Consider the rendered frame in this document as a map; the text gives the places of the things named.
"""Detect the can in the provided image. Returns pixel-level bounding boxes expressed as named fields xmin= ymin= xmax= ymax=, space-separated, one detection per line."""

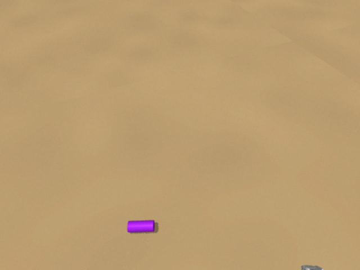
xmin=127 ymin=220 xmax=155 ymax=232

